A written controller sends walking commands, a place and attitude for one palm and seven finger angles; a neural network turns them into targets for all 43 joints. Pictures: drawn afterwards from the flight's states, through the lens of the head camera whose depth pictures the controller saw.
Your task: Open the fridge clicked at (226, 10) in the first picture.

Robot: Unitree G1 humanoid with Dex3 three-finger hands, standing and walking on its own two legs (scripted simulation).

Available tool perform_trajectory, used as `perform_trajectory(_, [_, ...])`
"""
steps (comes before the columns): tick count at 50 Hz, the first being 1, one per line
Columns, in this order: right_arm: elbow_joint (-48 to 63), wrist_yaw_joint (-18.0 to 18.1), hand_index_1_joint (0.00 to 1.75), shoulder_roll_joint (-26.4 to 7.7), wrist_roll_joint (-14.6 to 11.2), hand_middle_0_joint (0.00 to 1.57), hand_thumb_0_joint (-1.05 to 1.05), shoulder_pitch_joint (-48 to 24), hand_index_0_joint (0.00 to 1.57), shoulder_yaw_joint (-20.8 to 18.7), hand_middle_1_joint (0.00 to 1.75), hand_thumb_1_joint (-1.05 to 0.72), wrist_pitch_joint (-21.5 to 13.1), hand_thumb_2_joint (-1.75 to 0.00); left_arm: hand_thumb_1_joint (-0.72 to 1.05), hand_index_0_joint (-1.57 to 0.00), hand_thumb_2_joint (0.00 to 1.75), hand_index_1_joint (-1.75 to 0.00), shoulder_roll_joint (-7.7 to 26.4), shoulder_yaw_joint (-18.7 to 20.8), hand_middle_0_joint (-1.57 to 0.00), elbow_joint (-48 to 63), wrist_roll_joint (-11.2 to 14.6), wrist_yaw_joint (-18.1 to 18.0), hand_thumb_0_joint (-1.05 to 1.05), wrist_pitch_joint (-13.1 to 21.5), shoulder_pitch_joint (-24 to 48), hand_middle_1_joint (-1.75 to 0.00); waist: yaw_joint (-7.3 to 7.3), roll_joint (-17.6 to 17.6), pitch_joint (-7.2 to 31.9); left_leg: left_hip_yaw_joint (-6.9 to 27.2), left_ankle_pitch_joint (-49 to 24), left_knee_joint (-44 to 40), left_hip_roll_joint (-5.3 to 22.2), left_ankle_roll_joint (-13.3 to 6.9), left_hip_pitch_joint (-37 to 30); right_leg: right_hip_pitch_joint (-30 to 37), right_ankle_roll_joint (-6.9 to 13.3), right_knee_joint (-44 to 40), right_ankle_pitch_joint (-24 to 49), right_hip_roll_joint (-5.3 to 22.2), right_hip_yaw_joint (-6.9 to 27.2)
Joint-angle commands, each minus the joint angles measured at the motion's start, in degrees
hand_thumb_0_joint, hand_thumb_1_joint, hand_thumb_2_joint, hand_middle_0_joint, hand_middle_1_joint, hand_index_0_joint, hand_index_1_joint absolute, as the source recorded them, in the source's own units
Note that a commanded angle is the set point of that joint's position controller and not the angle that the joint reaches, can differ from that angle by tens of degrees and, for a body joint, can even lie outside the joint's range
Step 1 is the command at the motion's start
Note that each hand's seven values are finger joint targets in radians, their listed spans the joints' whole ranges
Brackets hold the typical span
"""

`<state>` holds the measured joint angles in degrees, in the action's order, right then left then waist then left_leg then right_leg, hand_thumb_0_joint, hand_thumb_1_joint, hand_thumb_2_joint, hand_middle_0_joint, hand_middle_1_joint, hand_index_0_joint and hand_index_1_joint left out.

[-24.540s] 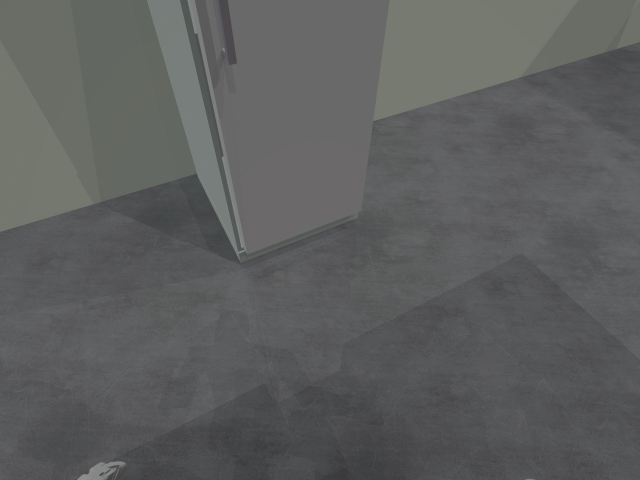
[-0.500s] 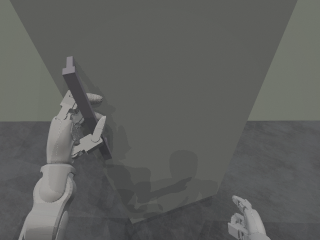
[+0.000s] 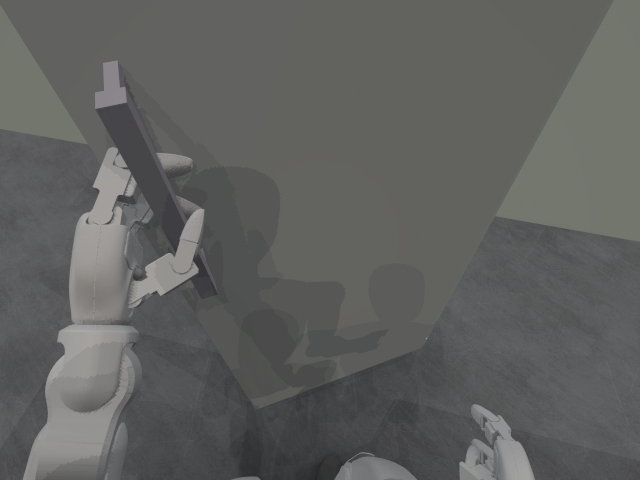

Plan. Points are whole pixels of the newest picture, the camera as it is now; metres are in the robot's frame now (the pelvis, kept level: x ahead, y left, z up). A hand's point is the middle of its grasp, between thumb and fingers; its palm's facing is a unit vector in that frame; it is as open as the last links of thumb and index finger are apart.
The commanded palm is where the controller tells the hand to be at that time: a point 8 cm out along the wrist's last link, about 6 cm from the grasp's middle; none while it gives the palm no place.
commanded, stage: walk backward, drawing the door open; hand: left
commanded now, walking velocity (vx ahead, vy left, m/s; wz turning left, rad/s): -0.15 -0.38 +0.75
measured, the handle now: (171, 206) +0.33 +0.14 +0.20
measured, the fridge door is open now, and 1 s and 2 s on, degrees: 34 65 71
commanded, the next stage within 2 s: stop walking and hold the door back in 1.08 s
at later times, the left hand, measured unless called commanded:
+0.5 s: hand (265, 358) +0.19 +0.04 +0.19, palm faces +0.51 -0.82 -0.28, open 7.1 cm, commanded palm +0.14 +0.08 +0.20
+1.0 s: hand (425, 469) +0.12 -0.06 +0.19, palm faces +0.85 -0.48 -0.24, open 6.5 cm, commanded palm +0.06 -0.06 +0.19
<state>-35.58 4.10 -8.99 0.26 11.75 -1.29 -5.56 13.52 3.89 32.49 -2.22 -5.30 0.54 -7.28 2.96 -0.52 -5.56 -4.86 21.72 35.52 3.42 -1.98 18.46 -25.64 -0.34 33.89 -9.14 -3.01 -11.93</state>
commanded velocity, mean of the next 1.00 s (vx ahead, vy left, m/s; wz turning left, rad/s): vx -0.13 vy -0.34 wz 0.75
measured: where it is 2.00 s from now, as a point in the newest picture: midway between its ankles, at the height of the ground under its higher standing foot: outside the picture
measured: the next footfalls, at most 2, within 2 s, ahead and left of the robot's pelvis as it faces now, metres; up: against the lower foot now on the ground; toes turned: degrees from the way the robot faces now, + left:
right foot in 0.18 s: +0.06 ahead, -0.22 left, +0.00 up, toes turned +12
left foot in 0.38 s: -0.02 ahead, -0.03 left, +0.00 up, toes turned +29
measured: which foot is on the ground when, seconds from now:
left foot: down 0.00-0.16, up 0.18-0.36, down 0.38-0.62, up 0.64-0.86, down 0.88-1.00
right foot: up 0.00-0.16, down 0.18-0.38, up 0.40-0.60, down 0.62-0.86, up 0.88-1.00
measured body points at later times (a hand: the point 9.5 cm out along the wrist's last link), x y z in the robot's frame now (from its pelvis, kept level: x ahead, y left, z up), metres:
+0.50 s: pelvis -0.02 -0.22 +0.00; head +0.07 -0.17 +0.44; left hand +0.16 +0.09 +0.20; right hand +0.26 -0.32 -0.09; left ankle -0.06 -0.05 -0.73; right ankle +0.07 -0.30 -0.65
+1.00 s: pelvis +0.06 -0.41 +0.01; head +0.09 -0.33 +0.44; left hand +0.07 -0.04 +0.20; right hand +0.35 -0.43 -0.09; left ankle -0.02 -0.31 -0.73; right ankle +0.18 -0.46 -0.66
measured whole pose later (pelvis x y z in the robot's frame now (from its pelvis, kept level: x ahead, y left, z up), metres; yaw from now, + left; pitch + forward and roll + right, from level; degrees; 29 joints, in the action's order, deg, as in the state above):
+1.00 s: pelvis +0.06 -0.41 +0.01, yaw +50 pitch -1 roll -2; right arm -35.5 3.9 -8.3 0.6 7.1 -1.4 -5.8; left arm 18.7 11.8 28.0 0.8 -2.9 4.5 1.7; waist 0.4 -2.5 -12.4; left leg -2.7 15.4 34.5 5.0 0.6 18.0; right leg -30.8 -2.6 59.9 -23.8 0.6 -2.8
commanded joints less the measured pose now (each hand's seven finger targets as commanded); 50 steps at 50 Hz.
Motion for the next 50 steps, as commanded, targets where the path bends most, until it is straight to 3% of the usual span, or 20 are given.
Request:
perform_trajectory(1, [10.6, -0.1, 0.3, -11.1, 0.8, 0.2, 0.0, -12.8, 0.2, -4.4, 0.3, -0.9, -3.4, -0.9, 0.9, -0.45, 0.9, -1.4, 9.5, 6.9, -0.45, 14.7, -0.1, 0.2, 0.0, 10.1, 14.3, -1.4, -4.3, 9.9, 13.5, 41.6, -21.2, -20.0, 31.6, -11.0, -4.2, -7.8, -1.2, 45.8, -16.4, 8.1, 27.8])
perform_trajectory(2, [10.6, -0.7, 0.3, -8.0, 0.7, 0.2, 0.0, -10.0, 0.2, -4.1, 0.3, -0.9, -3.2, -0.9, 0.9, -0.45, 0.9, -1.4, 6.2, 5.5, -0.45, 17.2, 0.7, 1.1, 0.0, 10.4, 12.9, -1.4, -2.62, 9.1, 14.3, 29.2, -11.2, -15.1, 23.1, -9.3, -0.2, -3.7, -1.1, 38.5, -18.7, 7.1, 25.0])
perform_trajectory(6, [7.9, -0.7, 0.3, -7.9, -0.3, 0.2, 0.0, -8.3, 0.2, -3.1, 0.3, -0.9, -3.8, -0.9, 0.9, -0.45, 0.9, -1.4, 5.4, 4.8, -0.45, 14.4, 2.5, 0.9, 0.0, 9.0, 19.2, -1.4, -2.39, 7.4, 16.3, 14.6, 7.5, -12.7, 6.8, -0.9, 10.5, 24.8, -1.8, -1.0, -14.5, -0.4, 6.6])
perform_trajectory(9, [7.2, -0.8, 0.3, -3.4, -1.1, 0.2, 0.0, -7.8, 0.2, -2.1, 0.3, -0.9, -4.1, -0.9, 0.9, -0.45, 0.9, -1.4, 11.9, 9.2, -0.45, 16.7, 2.1, 0.4, 0.0, 10.0, 22.1, -1.4, -2.21, -12.5, 16.3, -0.2, 9.2, 29.5, -5.0, 5.0, 11.7, 15.4, 9.0, -15.6, 1.9, 19.5, 20.8])
perform_trajectory(12, [8.7, 0.4, 0.3, -3.8, 0.2, 0.2, 0.0, -10.5, 0.2, -1.8, 0.3, -0.9, -4.8, -0.9, 0.9, -0.45, 0.9, -1.4, 9.2, 8.1, -0.45, 17.8, 1.4, 1.5, 0.0, 10.3, 19.6, -1.4, -3.92, -9.9, 13.6, 3.2, 12.8, 39.4, 0.2, 3.5, 13.0, 17.3, 13.5, -8.1, 23.5, 21.9, 17.3])
perform_trajectory(17, [8.5, 1.2, 0.3, -4.4, 1.0, 0.2, 0.0, -3.8, 0.2, -1.3, 0.3, -0.9, -4.9, -0.9, 0.9, -0.45, 0.9, -1.4, 5.8, 4.4, -0.45, 15.6, 2.8, 1.3, 0.0, 10.8, 20.1, -1.4, 0.85, -2.9, 18.5, 0.4, -6.4, -6.5, 0.8, 1.8, -12.7, 7.6, 6.0, 13.0, 24.9, 15.0, 5.7])
perform_trajectory(19, [9.6, 0.3, 0.3, -8.7, 1.6, 0.2, 0.0, -4.3, 0.2, -2.9, 0.3, -0.9, -5.1, -0.9, 0.9, -0.45, 0.9, -1.4, 5.1, 3.1, -0.45, 16.0, 2.1, 2.0, 0.0, 12.2, 20.7, -1.4, 0.01, 15.9, 20.4, 44.6, -54.8, -16.4, 30.5, -9.5, -35.3, -21.0, -3.2, 35.8, -25.5, 3.5, 12.3])
perform_trajectory(20, [9.9, -1.0, 0.3, -10.8, 1.0, 0.2, 0.0, -5.6, 0.2, -3.7, 0.3, -0.9, -4.9, -0.9, 0.9, -0.45, 0.9, -1.4, 8.5, 6.3, -0.45, 16.0, 0.8, 1.8, 0.0, 13.3, 24.0, -1.4, -0.52, 5.7, 19.4, 42.8, -47.0, -16.1, 30.2, -11.0, -32.0, -20.6, -1.9, 38.6, -21.4, 4.3, 17.1])
perform_trajectory(25, [7.0, -1.0, 0.3, -8.5, 0.2, 0.2, 0.0, -9.5, 0.2, -3.8, 0.3, -0.9, -4.3, -0.9, 0.9, -0.45, 0.9, -1.4, 6.6, 7.9, -0.45, 11.5, 2.2, 2.6, 0.0, 10.8, 20.5, -1.4, -2.39, 14.2, 16.6, 16.0, -20.2, -13.2, 15.5, -4.0, -7.3, 3.4, -2.4, 18.3, -10.6, 6.3, 15.5])
perform_trajectory(28, [8.7, -0.5, 0.3, -8.9, -1.6, 0.2, 0.0, -9.7, 0.2, -2.5, 0.3, -0.9, -3.7, -0.9, 0.9, -0.45, 0.9, -1.4, 9.3, 10.6, -0.45, 9.0, 3.8, 1.6, 0.0, 9.3, 21.2, -1.4, -2.77, 16.1, 15.9, 10.8, 3.5, -13.7, 9.7, -1.8, 6.1, 23.0, -3.2, 3.4, -7.7, 0.8, 6.0])
perform_trajectory(30, [9.4, -0.8, 0.3, -5.6, -2.2, 0.2, 0.0, -9.4, 0.2, -1.5, 0.3, -0.9, -2.7, -0.9, 0.9, -0.45, 0.9, -1.4, 11.9, 11.2, -0.45, 10.5, 3.5, 1.2, 0.0, 8.8, 23.4, -1.4, -3.47, -2.4, 16.5, 3.7, 8.4, 8.1, -0.7, 2.3, 7.2, 22.1, -0.6, -14.5, -10.7, 7.9, 11.5])
perform_trajectory(31, [9.7, -0.5, 0.3, -3.9, -1.9, 0.2, 0.0, -10.3, 0.2, -1.3, 0.3, -0.9, -2.5, -0.9, 0.9, -0.45, 0.9, -1.4, 17.0, 15.6, -0.45, 10.6, 3.3, 0.5, 0.0, 8.0, 23.3, -1.4, -4.11, -20.5, 15.8, 0.7, 14.3, 31.8, -5.4, 4.2, 13.0, 15.6, 5.9, -20.0, -10.4, 20.5, 26.6])
perform_trajectory(34, [9.1, -0.1, 0.3, -5.3, -1.5, 0.2, 0.0, -12.8, 0.2, -2.3, 0.3, -0.9, -2.7, -0.9, 0.9, -0.45, 0.9, -1.4, 18.1, 18.1, -0.45, 16.7, 3.7, -0.6, 0.0, 9.1, 23.3, -1.4, -3.81, -10.2, 15.5, 4.4, 13.9, 47.8, -0.2, 4.0, 16.5, 18.5, 14.0, -13.2, 8.9, 26.3, 26.3])
perform_trajectory(36, [9.1, 0.3, 0.3, -3.5, -0.7, 0.2, 0.0, -11.8, 0.2, -0.6, 0.3, -0.9, -1.3, -0.9, 0.9, -0.45, 0.9, -1.4, 14.1, 16.1, -0.45, 14.6, 4.2, -1.0, 0.0, 9.2, 19.1, -1.4, -3.89, -7.1, 17.0, 0.8, 13.7, 33.8, 0.3, 4.4, 11.6, 23.1, 11.6, -7.7, 21.8, 22.1, 12.0])
perform_trajectory(41, [9.4, 1.7, 0.3, -4.9, 0.4, 0.2, 0.0, -5.7, 0.2, -0.9, 0.3, -0.9, -1.9, -0.9, 0.9, -0.45, 0.9, -1.4, 12.3, 13.3, -0.45, 13.1, 4.7, -0.9, 0.0, 8.8, 19.7, -1.4, -2.0, -6.4, 20.1, -3.4, 1.0, -2.7, -0.7, 3.3, -4.4, 16.1, 7.8, 0.3, 21.2, 18.8, 7.8])
perform_trajectory(42, [9.7, 1.7, 0.3, -5.9, 0.3, 0.2, 0.0, -3.4, 0.2, -1.5, 0.3, -0.9, -2.2, -0.9, 0.9, -0.45, 0.9, -1.4, 11.8, 12.2, -0.45, 13.3, 4.8, -0.7, 0.0, 9.0, 21.4, -1.4, 0.19, -0.7, 20.8, 1.8, -8.5, -10.0, 3.0, 1.8, -16.6, 5.0, 5.1, 10.4, 14.0, 16.5, 5.9])
perform_trajectory(43, [11.2, 1.8, 0.3, -9.0, 0.2, 0.2, 0.0, -4.0, 0.2, -2.8, 0.3, -0.9, -2.4, -0.9, 0.9, -0.45, 0.9, -1.4, 10.5, 10.6, -0.45, 13.2, 4.8, -0.4, 0.0, 9.8, 19.8, -1.4, -0.62, 15.5, 19.0, 24.1, -32.3, -15.3, 19.2, -4.0, -28.4, -12.6, -0.5, 22.7, -11.4, 9.3, 4.5])
perform_trajectory(44, [10.5, 0.9, 0.3, -8.8, 0.7, 0.2, 0.0, -5.2, 0.2, -2.2, 0.3, -0.9, -2.9, -0.9, 0.9, -0.45, 0.9, -1.4, 11.3, 10.9, -0.45, 13.4, 3.7, 0.4, 0.0, 10.9, 21.4, -1.4, -2.31, 18.0, 19.4, 40.2, -54.3, -16.6, 30.1, -10.1, -30.8, -17.8, -3.0, 30.6, -25.7, 5.4, 11.6])
perform_trajectory(45, [9.2, 0.2, 0.3, -8.0, 0.3, 0.2, 0.0, -5.9, 0.2, -2.3, 0.3, -0.9, -3.4, -0.9, 0.9, -0.45, 0.9, -1.4, 13.6, 12.7, -0.45, 16.7, 2.9, 1.4, 0.0, 11.9, 26.4, -1.4, -0.8, 10.8, 19.1, 36.1, -46.3, -16.1, 27.2, -9.3, -28.5, -16.4, -2.5, 33.0, -20.8, 5.6, 15.9])
perform_trajectory(50, [6.6, -0.5, 0.3, -9.4, -0.3, 0.2, 0.0, -6.2, 0.2, -3.7, 0.3, -0.9, -3.7, -0.9, 0.9, -0.45, 0.9, -1.4, 11.9, 13.2, -0.45, 9.6, 3.2, 1.5, 0.0, 9.9, 22.2, -1.4, -2.48, 16.4, 18.2, 14.9, -31.7, -12.2, 15.6, -3.9, -15.2, -1.0, -2.7, 17.3, -11.0, 6.2, 13.6])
